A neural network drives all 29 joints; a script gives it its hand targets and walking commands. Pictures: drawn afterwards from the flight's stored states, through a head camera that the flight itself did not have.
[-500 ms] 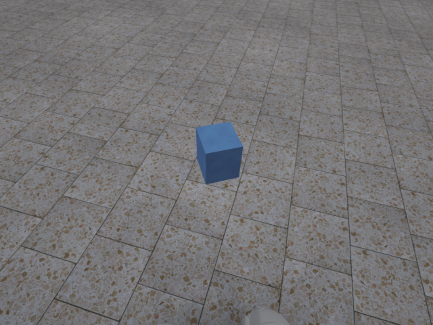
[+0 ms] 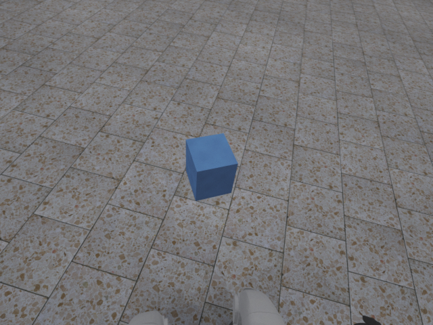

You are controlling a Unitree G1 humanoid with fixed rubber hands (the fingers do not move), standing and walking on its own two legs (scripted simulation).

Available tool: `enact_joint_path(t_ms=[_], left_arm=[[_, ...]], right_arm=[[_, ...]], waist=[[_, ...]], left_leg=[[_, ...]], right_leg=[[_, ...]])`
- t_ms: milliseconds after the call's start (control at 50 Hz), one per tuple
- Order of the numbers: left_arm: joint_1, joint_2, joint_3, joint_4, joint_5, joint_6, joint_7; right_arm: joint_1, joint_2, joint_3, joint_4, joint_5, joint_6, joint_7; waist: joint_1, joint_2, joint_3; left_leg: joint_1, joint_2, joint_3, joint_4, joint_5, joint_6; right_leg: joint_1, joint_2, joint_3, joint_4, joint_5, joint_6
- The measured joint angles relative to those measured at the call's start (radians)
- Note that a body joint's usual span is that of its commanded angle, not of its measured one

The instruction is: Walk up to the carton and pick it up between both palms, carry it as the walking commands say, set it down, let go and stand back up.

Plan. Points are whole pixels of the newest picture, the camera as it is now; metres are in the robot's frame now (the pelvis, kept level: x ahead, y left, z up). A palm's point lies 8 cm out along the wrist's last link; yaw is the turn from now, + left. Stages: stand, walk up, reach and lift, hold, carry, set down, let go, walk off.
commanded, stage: walk up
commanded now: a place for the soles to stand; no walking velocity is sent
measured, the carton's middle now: (209, 167) +0.92 -0.04 -0.60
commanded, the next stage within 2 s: none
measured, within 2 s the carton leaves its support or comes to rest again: neither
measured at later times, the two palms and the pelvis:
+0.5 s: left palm (51, 302) +0.19 +0.31 -0.13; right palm (347, 244) +0.29 -0.32 -0.09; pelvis +0.17 -0.01 -0.01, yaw +2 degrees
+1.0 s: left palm (88, 229) +0.34 +0.28 -0.13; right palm (334, 187) +0.46 -0.35 -0.10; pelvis +0.33 -0.04 -0.01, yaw +2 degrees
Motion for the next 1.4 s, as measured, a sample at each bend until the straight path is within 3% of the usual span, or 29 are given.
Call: enact_joint_path(t_ms=[80,120,160,200,260,400,440,480,520,660,700,740,780,840,940,1000,1080,1120,1180,1220,1260,1300,1400], left_arm=[[-0.007,-0.003,0.01,-0.005,0.001,-0.007,-0.01],[-0.006,-0.013,0.02,-0.015,-0.001,-0.02,-0.007],[0.004,-0.015,0.027,-0.039,-0.006,-0.034,0.004],[0.007,-0.024,0.024,-0.047,-0.01,-0.04,0.019],[0.014,-0.044,0.007,-0.043,-0.012,-0.046,0.034],[0.047,-0.055,-0.018,-0.041,0.004,-0.03,0.018],[0.058,-0.053,-0.016,-0.032,0.0,-0.011,0.018],[0.051,-0.045,-0.017,-0.013,-0.006,0.01,0.022],[0.037,-0.03,-0.013,0.003,-0.005,0.017,0.026],[0.007,-0.001,0.014,0.007,-0.001,0.012,0.002],[0.01,0.002,0.022,0.002,-0.003,0.006,-0.002],[0.02,-0.002,0.034,-0.01,-0.005,-0.008,0.002],[0.031,0.0,0.041,-0.027,-0.007,-0.017,0.013],[0.034,-0.015,0.031,-0.025,-0.007,-0.022,0.034],[0.046,-0.043,0.002,-0.028,-0.004,-0.031,0.039],[0.049,-0.05,-0.013,-0.031,-0.009,-0.017,0.036],[0.019,-0.058,-0.02,-0.009,-0.02,0.023,0.047],[-0.002,-0.049,-0.018,0.005,-0.019,0.028,0.055],[-0.027,-0.037,-0.013,0.024,-0.022,0.023,0.059],[-0.042,-0.035,-0.009,0.038,-0.024,0.018,0.06],[-0.065,-0.049,-0.005,0.056,-0.019,0.016,0.063],[-0.082,-0.053,-0.007,0.063,-0.019,0.019,0.063],[-0.144,-0.081,-0.031,0.091,-0.024,0.028,0.067]], right_arm=[[0.04,-0.032,-0.012,0.04,0.0,0.017,0.001],[0.056,-0.049,-0.018,0.07,0.002,0.033,0.002],[0.054,-0.044,-0.014,0.098,0.016,0.049,-0.007],[0.033,-0.036,-0.003,0.111,0.021,0.049,-0.013],[-0.011,-0.027,0.006,0.101,0.031,0.034,-0.007],[-0.084,0.0,-0.004,0.034,0.027,0.011,0.023],[-0.077,-0.002,-0.012,0.002,0.014,-0.005,0.015],[-0.071,0.004,-0.012,-0.014,0.016,-0.008,0.001],[-0.065,0.013,-0.004,-0.014,0.015,-0.005,-0.012],[-0.012,-0.011,-0.002,0.031,-0.005,0.01,-0.015],[0.006,-0.026,-0.007,0.056,-0.006,0.022,-0.014],[0.02,-0.042,-0.013,0.088,-0.002,0.041,-0.015],[0.02,-0.037,-0.01,0.115,0.014,0.055,-0.026],[-0.012,-0.025,0.002,0.128,0.023,0.042,-0.027],[-0.081,-0.003,0.005,0.084,0.033,0.02,-0.007],[-0.104,0.006,0.002,0.05,0.026,0.004,-0.005],[-0.116,0.013,0.004,0.013,0.025,0.003,-0.027],[-0.118,0.022,0.014,0.01,0.025,0.013,-0.038],[-0.123,0.027,0.026,0.018,0.019,0.025,-0.044],[-0.129,0.024,0.032,0.033,0.02,0.034,-0.043],[-0.141,0.019,0.03,0.063,0.024,0.049,-0.043],[-0.152,0.032,0.029,0.096,0.038,0.063,-0.043],[-0.18,0.05,0.041,0.153,0.041,0.068,-0.038]], waist=[[-0.019,0.043,-0.017],[-0.022,0.102,-0.029],[-0.012,0.118,-0.042],[-0.002,0.125,-0.033],[0.008,0.132,-0.014],[0.044,0.083,0.016],[0.042,0.059,0.009],[0.034,0.037,0.01],[0.03,0.01,0.014],[0.004,0.017,-0.004],[-0.001,0.042,-0.018],[-0.001,0.095,-0.036],[0.011,0.105,-0.048],[0.024,0.109,-0.03],[0.035,0.091,0.012],[0.044,0.063,0.026],[0.037,0.046,0.043],[0.032,0.029,0.046],[0.023,0.025,0.046],[0.017,0.039,0.047],[0.009,0.085,0.055],[0.005,0.083,0.048],[0.004,0.084,0.045]], left_leg=[[0.035,0.039,-0.018,0.044,-0.077,-0.029],[0.022,0.079,-0.075,0.112,-0.127,-0.027],[-0.046,0.051,-0.153,0.255,-0.115,-0.007],[-0.118,0.023,-0.179,0.367,-0.077,0.002],[-0.201,0.016,-0.159,0.352,-0.041,0.006],[-0.18,0.007,-0.078,-0.021,0.083,0.013],[-0.176,-0.01,-0.058,0.016,0.125,0.012],[-0.154,-0.016,-0.044,0.046,0.097,0.011],[-0.118,-0.018,-0.025,0.046,0.066,0.008],[-0.048,0.035,-0.012,0.075,-0.031,-0.017],[-0.038,0.06,-0.028,0.104,-0.071,-0.031],[-0.063,0.089,-0.09,0.185,-0.127,-0.026],[-0.126,0.043,-0.161,0.317,-0.128,-0.011],[-0.201,0.004,-0.162,0.395,-0.083,0.0],[-0.244,-0.003,-0.108,0.193,-0.041,0.014],[-0.186,-0.023,-0.083,0.01,0.107,0.022],[-0.16,-0.032,-0.071,0.065,0.084,0.012],[-0.138,-0.034,-0.065,0.065,0.062,0.009],[-0.125,-0.021,-0.064,0.078,0.037,-0.005],[-0.126,-0.005,-0.073,0.104,0.014,-0.017],[-0.126,0.024,-0.109,0.126,-0.006,-0.034],[-0.114,0.018,-0.117,0.098,0.019,-0.051],[-0.065,0.003,-0.113,0.007,0.036,-0.052]], right_leg=[[0.043,0.008,-0.035,-0.136,0.059,-0.011],[0.069,0.045,-0.08,-0.135,0.107,-0.001],[0.073,0.059,-0.102,-0.107,0.063,-0.002],[0.097,0.062,-0.113,-0.108,0.031,-0.008],[0.138,0.056,-0.125,-0.134,0.016,-0.002],[0.204,0.006,-0.109,-0.117,-0.064,0.016],[0.167,0.011,-0.043,0.009,-0.095,-0.015],[0.112,0.042,0.021,0.159,-0.077,-0.018],[0.063,0.042,0.036,0.215,-0.052,-0.013],[0.003,0.009,-0.019,0.011,-0.032,-0.011],[0.037,0.016,-0.043,-0.073,0.016,-0.021],[0.055,0.051,-0.09,-0.064,0.04,-0.01],[0.063,0.061,-0.111,-0.04,-0.004,-0.009],[0.11,0.062,-0.127,-0.06,-0.033,-0.012],[0.175,0.039,-0.134,-0.104,-0.056,0.003],[0.19,0.012,-0.116,-0.068,-0.092,0.014],[0.117,0.056,0.005,0.14,-0.085,-0.008],[0.086,0.058,0.028,0.155,-0.093,-0.008],[0.069,0.049,0.025,0.047,-0.089,-0.008],[0.092,0.051,0.012,-0.064,-0.019,-0.005],[0.115,0.077,-0.022,-0.083,0.006,0.03],[0.122,0.074,-0.027,-0.092,0.001,0.04],[0.158,0.065,-0.026,-0.156,0.017,0.038]])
